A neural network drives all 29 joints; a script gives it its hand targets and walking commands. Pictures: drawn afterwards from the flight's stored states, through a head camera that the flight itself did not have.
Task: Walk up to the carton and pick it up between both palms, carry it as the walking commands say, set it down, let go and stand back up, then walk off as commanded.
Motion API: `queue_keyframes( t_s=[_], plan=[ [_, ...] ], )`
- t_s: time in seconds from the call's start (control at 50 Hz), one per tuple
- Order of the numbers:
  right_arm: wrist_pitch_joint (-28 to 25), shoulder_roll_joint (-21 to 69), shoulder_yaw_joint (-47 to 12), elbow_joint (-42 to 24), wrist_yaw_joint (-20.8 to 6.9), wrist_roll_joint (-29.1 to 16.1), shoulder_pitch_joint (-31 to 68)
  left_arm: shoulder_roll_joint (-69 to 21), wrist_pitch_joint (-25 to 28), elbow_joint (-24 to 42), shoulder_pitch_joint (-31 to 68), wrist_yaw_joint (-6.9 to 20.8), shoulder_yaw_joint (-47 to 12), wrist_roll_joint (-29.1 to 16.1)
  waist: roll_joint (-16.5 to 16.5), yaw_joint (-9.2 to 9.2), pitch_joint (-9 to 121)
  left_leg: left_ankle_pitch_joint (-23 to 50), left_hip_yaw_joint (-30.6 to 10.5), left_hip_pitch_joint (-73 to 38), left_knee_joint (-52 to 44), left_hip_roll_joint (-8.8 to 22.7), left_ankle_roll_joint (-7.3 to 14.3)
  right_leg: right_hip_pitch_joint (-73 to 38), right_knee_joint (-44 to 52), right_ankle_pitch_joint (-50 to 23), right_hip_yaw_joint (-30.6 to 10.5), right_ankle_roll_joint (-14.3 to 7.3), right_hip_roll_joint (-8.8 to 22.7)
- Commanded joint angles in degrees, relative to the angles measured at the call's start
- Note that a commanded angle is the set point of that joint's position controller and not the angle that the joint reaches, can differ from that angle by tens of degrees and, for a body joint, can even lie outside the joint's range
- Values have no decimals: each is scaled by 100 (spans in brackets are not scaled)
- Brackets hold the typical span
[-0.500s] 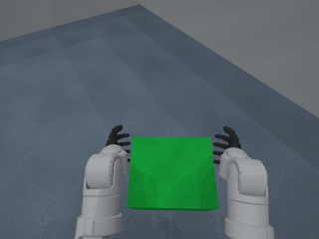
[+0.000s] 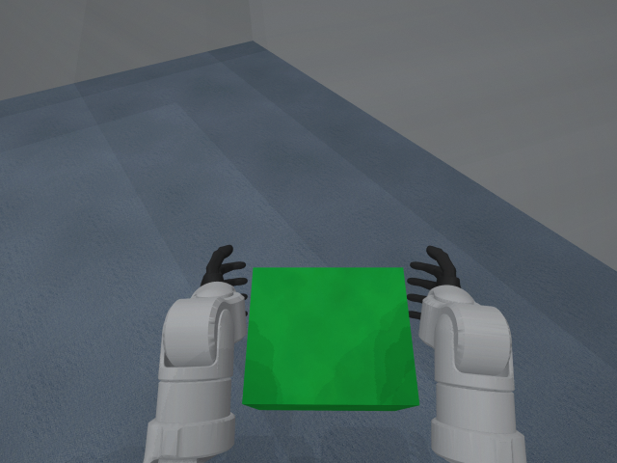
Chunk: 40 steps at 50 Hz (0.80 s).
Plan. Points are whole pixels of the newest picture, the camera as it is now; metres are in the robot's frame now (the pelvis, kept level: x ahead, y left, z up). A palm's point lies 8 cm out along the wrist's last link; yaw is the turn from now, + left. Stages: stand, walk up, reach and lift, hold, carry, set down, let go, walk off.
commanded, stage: carry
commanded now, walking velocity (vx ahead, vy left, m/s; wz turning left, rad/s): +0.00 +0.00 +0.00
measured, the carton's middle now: (327, 342) +0.30 +0.00 -0.02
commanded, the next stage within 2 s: none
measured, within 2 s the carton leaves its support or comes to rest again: neither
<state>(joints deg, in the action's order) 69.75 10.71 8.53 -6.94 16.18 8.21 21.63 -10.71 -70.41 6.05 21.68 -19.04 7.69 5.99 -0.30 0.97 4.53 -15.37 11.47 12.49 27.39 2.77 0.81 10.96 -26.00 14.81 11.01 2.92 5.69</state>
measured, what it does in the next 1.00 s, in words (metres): shifts its weight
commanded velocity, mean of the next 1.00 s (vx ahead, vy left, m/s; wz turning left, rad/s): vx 0.00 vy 0.00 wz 0.00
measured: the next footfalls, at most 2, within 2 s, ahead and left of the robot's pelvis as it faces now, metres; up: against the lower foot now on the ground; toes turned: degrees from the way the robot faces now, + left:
none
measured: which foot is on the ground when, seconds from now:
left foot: down 0.00-1.00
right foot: down 0.00-1.00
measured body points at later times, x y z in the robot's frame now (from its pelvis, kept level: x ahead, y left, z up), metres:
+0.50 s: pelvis -0.03 -0.02 -0.01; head -0.06 -0.02 +0.44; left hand +0.27 +0.12 +0.08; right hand +0.27 -0.16 +0.08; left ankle -0.05 +0.09 -0.74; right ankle -0.06 -0.13 -0.74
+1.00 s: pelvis -0.06 -0.03 -0.01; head -0.08 -0.03 +0.44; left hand +0.24 +0.11 +0.08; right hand +0.25 -0.17 +0.08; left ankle -0.05 +0.09 -0.74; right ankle -0.06 -0.13 -0.74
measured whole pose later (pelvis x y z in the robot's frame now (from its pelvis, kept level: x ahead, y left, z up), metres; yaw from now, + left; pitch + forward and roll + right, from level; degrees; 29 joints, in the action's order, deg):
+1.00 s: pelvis -0.06 -0.03 -0.01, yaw +1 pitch +2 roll +0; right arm 69.8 10.7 9.8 -2.6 16.7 8.2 21.7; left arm -10.8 -69.9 1.0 21.9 -18.5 8.2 6.7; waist -0.6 0.5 6.2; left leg -13.6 9.9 16.1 28.6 4.9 -0.2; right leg 14.5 -28.0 14.8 12.5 -1.0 3.8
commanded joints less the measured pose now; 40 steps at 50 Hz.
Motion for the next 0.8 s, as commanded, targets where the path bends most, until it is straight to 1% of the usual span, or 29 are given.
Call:
queue_keyframes(
  t_s=[0.0, 0.08, 0.12, 0.2, 0.24, 0.28, 0.38, 0.42, 0.64, 0.78],
  plan=[
    [71, 6051, -3696, -116, -2554, -2591, 2659, -6016, 29, 168, 2912, 2795, -3741, -2585, -104, -56, 2077, 5044, -522, -1361, 205, 769, -37, -417, -223, -2992, -111, -29, 287],
    [80, 6074, -3702, -115, -2572, -2608, 2655, -6011, 41, 198, 2916, 2783, -3737, -2565, -116, -51, 2082, 4913, -545, -1341, 204, 763, -10, -358, -254, -2849, -152, -78, 302],
    [78, 6080, -3701, -107, -2579, -2608, 2640, -6007, 48, 203, 2919, 2781, -3739, -2558, -99, -53, 2102, 4745, -553, -1265, 237, 773, -11, -414, -271, -2902, -189, -110, 336],
    [74, 6091, -3703, -85, -2593, -2618, 2643, -6004, 64, 164, 2921, 2781, -3725, -2538, 32, -61, 2166, 4037, -537, -970, 331, 770, -61, -596, -419, -3310, -302, -184, 478],
    [72, 6096, -3694, -50, -2603, -2626, 2662, -6006, 70, 127, 2943, 2780, -3709, -2524, 47, -67, 2149, 3680, -545, -859, 354, 769, -71, -586, -435, -3256, -342, -214, 524],
    [67, 6104, -3675, -2, -2610, -2630, 2680, -6011, 75, 99, 2981, 2783, -3695, -2515, 47, -75, 2098, 3221, -561, -718, 366, 762, -67, -561, -403, -3051, -373, -243, 551],
    [88, 6129, -3634, 15, -2636, -2683, 2918, -6029, 83, 80, 3139, 2782, -3686, -2522, 55, -65, 1743, 2022, -681, -431, 18, 775, -66, -277, -93, -1604, -439, -275, 516],
    [106, 6124, -3607, 57, -2642, -2685, 2955, -6013, 72, 39, 3151, 2782, -3674, -2523, 46, -60, 1627, 1738, -714, -359, -93, 788, -67, -213, 33, -1262, -467, -286, 519],
    [153, 6171, -3445, 399, -2636, -2633, 3062, -5991, 15, -263, 3308, 2818, -3528, -2537, 26, -61, 1488, 1263, -757, -191, -227, 798, -87, -90, 249, -943, -547, -315, 532],
    [111, 6225, -3422, 427, -2613, -2620, 3125, -6025, 41, -313, 3378, 2828, -3472, -2543, 39, -58, 1538, 1194, -763, -167, -224, 798, -91, -84, 290, -943, -564, -331, 535]
  ],
)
